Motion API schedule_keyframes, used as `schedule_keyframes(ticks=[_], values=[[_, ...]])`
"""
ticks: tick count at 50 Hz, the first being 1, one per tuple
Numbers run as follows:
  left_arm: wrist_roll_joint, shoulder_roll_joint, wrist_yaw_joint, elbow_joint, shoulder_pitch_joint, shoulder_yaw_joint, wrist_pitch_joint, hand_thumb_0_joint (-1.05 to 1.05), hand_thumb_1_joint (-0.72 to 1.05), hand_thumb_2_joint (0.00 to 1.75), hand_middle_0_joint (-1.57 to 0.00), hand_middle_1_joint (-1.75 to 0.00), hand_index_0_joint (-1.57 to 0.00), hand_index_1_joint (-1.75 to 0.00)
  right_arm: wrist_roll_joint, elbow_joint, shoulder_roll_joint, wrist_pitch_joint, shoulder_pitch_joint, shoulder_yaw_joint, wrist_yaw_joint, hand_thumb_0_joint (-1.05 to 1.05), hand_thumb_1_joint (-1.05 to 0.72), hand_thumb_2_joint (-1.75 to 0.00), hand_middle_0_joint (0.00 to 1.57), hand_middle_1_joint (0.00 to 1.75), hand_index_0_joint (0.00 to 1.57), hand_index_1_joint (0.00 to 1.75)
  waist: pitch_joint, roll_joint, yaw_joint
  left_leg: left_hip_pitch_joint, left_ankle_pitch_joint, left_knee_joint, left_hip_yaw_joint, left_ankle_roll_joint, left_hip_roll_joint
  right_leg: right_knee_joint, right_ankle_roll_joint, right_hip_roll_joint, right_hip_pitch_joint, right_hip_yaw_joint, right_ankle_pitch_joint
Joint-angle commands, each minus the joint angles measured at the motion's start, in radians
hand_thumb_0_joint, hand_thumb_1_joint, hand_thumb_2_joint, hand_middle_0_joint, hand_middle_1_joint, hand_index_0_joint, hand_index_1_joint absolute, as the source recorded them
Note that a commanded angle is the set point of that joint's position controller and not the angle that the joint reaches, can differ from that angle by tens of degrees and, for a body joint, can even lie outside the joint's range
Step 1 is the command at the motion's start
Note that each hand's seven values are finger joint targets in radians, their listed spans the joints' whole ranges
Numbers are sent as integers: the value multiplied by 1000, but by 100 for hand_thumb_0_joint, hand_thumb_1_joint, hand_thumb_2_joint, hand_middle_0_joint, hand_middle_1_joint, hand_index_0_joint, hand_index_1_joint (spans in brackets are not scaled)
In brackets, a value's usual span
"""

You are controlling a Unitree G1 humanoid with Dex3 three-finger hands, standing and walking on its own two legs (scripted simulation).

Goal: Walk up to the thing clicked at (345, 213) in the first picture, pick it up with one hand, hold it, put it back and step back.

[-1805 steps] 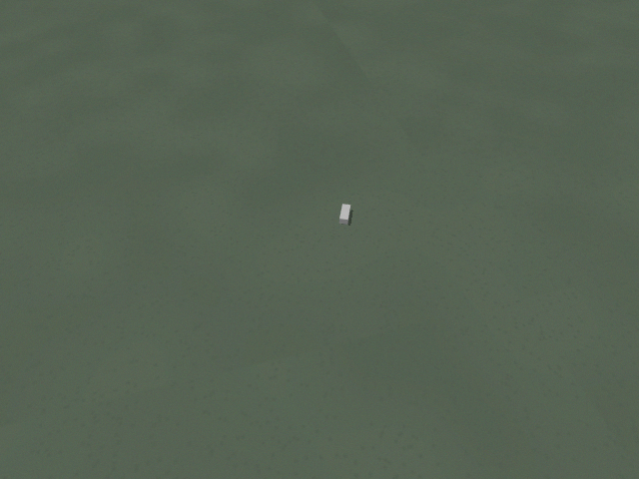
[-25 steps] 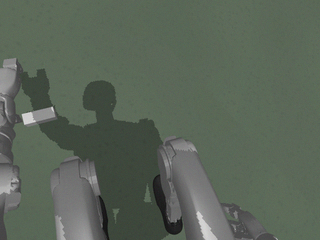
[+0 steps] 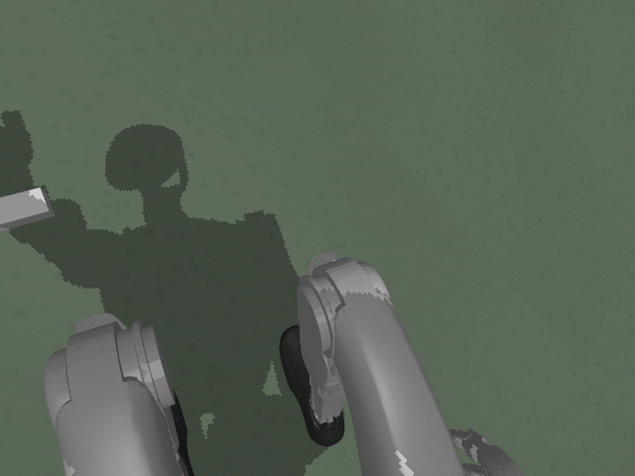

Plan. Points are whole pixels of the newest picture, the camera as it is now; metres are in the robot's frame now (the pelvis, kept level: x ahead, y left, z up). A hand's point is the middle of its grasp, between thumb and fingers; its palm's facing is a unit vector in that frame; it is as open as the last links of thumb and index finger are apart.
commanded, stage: home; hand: left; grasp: from above
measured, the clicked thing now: (11, 211) +0.50 +0.29 -0.31
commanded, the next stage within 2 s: none
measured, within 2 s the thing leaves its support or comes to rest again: neither
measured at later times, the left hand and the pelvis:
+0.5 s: hand out of the picture +0.38 +0.27 +0.01, palm faces -0.23 -0.70 -0.67, open 7.6 cm; pelvis +0.01 +0.00 +0.13, yaw +4 degrees
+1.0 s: hand out of the picture +0.28 +0.23 +0.22, palm faces +0.19 -0.95 -0.24, open 7.4 cm; pelvis +0.05 +0.00 +0.31, yaw +8 degrees
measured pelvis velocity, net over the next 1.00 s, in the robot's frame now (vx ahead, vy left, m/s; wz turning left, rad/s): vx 0.05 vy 0.00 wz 0.14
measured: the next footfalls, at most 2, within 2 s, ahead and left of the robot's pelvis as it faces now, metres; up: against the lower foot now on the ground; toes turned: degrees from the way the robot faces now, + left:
none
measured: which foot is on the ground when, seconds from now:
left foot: down 0.00-1.00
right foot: down 0.00-1.00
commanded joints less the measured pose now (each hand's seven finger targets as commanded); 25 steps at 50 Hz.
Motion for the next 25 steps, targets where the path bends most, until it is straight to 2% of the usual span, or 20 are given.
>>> schedule_keyframes(ticks=[1, 2, 3, 5, 7, 9, 10, 12, 13, 14, 15, 16, 17, 18, 20, 21, 22, 23, 24, 25], values=[[-83, 278, 59, -310, -323, 100, 47, 0, 15, 95, -24, -58, -22, -60, 6, -34, -291, -17, 200, -118, 0, 0, -89, -90, 20, 30, 20, 30, -892, 563, 53, 729, 223, -302, 66, -7, -4, -200, -83, 8, 338, -91, 226], [-113, 263, 45, -343, -291, 91, 63, 0, 23, 98, -24, -58, -23, -59, 11, -38, -278, -15, 199, -122, 8, 0, -89, -90, 20, 30, 20, 30, -938, 576, 68, 750, 248, -306, 69, -4, -1, -205, -84, 13, 370, -86, 245], [-145, 243, 28, -346, -271, 99, 81, 0, 26, 93, -23, -53, -22, -54, 17, -28, -287, -13, 218, -139, 12, 0, -89, -90, 20, 30, 20, 30, -915, 556, 64, 751, 263, -310, 70, -3, -4, -220, -83, 8, 365, -84, 255], [-220, 207, -16, -396, -250, 93, 107, 0, 36, 89, -22, -46, -21, -47, 33, -14, -259, -5, 234, -147, 27, 0, -89, -90, 20, 30, 20, 30, -959, 536, 79, 741, 273, -322, 82, 8, -2, -246, -76, 17, 429, -72, 270], [-290, 186, -65, -446, -170, 108, 138, 0, 44, 90, -22, -44, -21, -45, 49, -8, -256, 4, 247, -162, 34, 0, -89, -90, 20, 30, 20, 30, -952, 491, 107, 736, 292, -341, 91, 14, -5, -282, -75, 17, 476, -60, 284], [-357, 115, -126, -542, -96, 79, 164, 0, 56, 92, -22, -43, -21, -44, 71, -16, -245, 19, 245, -182, 38, 0, -89, -90, 20, 30, 20, 30, -989, 475, 130, 765, 313, -375, 97, 17, -4, -320, -75, 21, 521, -47, 296], [-397, 96, -156, -590, -58, 91, 176, 0, 64, 93, -22, -40, -21, -41, 81, -23, -256, 29, 246, -196, 37, 0, -90, -90, 20, 30, 20, 30, -969, 443, 132, 770, 310, -394, 88, 16, -8, -341, -80, 15, 516, -43, 291], [-482, 37, -216, -688, 69, 87, 204, 0, 75, 93, -21, -37, -21, -38, 105, -44, -234, 45, 226, -209, 33, 0, -90, -90, 20, 30, 20, 30, -936, 376, 154, 753, 295, -443, 88, 22, -8, -389, -76, 16, 561, -26, 291], [-519, 39, -241, -749, 107, 103, 216, 0, 83, 93, -21, -34, -21, -35, 114, -55, -232, 53, 212, -217, 27, 0, -90, -90, 20, 30, 20, 30, -924, 341, 168, 744, 283, -458, 88, 24, -9, -409, -77, 15, 572, -18, 282], [-553, -1, -267, -782, 161, 98, 226, 0, 90, 98, -22, -36, -22, -37, 119, -68, -216, 61, 196, -217, 23, 0, -90, -90, 20, 30, 20, 30, -893, 301, 162, 720, 272, -475, 86, 28, -8, -428, -74, 16, 601, -13, 284], [-584, -1, -290, -833, 207, 109, 234, 0, 92, 96, -21, -35, -21, -35, 125, -95, -207, 68, 176, -216, 20, 0, -90, -90, 20, 30, 20, 30, -887, 254, 171, 718, 272, -490, 87, 34, -5, -451, -69, 18, 644, -5, 291], [-619, -85, -315, -818, 276, 70, 248, 0, 91, 92, -21, -32, -20, -32, 131, -95, -193, 73, 167, -214, 15, 0, -90, -90, 20, 30, 20, 30, -827, 214, 163, 691, 241, -513, 82, 36, -7, -480, -69, 15, 643, -3, 269], [-657, -97, -334, -891, 293, 67, 256, 0, 90, 90, -20, -30, -20, -30, 137, -112, -181, 76, 149, -217, 10, 0, -90, -90, 20, 30, 20, 30, -825, 193, 173, 701, 210, -540, 80, 40, -3, -509, -66, 17, 657, 4, 244], [-692, -93, -344, -956, 300, 81, 261, 0, 90, 90, -20, -30, -20, -30, 142, -134, -179, 75, 129, -220, 1, 0, -90, -90, 20, 30, 20, 30, -827, 196, 182, 713, 177, -564, 80, 40, -3, -536, -67, 13, 674, 11, 215], [-751, -148, -362, -1039, 341, 53, 272, 0, 90, 90, -20, -30, -20, -30, 151, -148, -165, 72, 100, -227, -13, 0, -90, -90, 20, 30, 20, 30, -808, 205, 186, 769, 121, -628, 67, 35, 4, -576, -67, 9, 686, 13, 167], [-772, -102, -357, -1040, 388, 105, 283, 0, 90, 90, -20, -30, -20, -30, 155, -143, -173, 73, 101, -234, -19, 0, -90, -90, 20, 30, 20, 30, -791, 190, 204, 785, 91, -653, 61, 34, 5, -592, -67, 8, 699, 15, 138], [-807, -199, -366, -1088, 399, 42, 283, 0, 90, 90, -20, -30, -20, -30, 161, -166, -158, 68, 69, -228, -26, 0, -90, -90, 20, 30, 20, 30, -768, 200, 191, 819, 91, -684, 50, 30, 7, -605, -69, 5, 683, 14, 141], [-837, -230, -371, -1129, 410, 25, 281, 0, 90, 90, -20, -30, -20, -30, 164, -172, -150, 59, 55, -227, -34, 0, -90, -90, 20, 30, 20, 30, -767, 217, 192, 863, 94, -714, 39, 26, 11, -613, -68, 3, 687, 14, 148], [-860, -205, -366, -1161, 421, 54, 285, 0, 90, 90, -20, -30, -20, -30, 168, -176, -151, 54, 47, -230, -43, 0, -90, -90, 20, 30, 20, 30, -780, 226, 203, 907, 103, -736, 38, 25, 11, -635, -67, 0, 709, 19, 156], [-885, -209, -362, -1156, 455, 59, 294, 0, 90, 90, -20, -30, -20, -30, 172, -180, -152, 48, 32, -228, -53, 0, -90, -90, 20, 30, 20, 30, -753, 215, 206, 924, 82, -763, 32, 23, 11, -655, -65, -3, 718, 19, 139]])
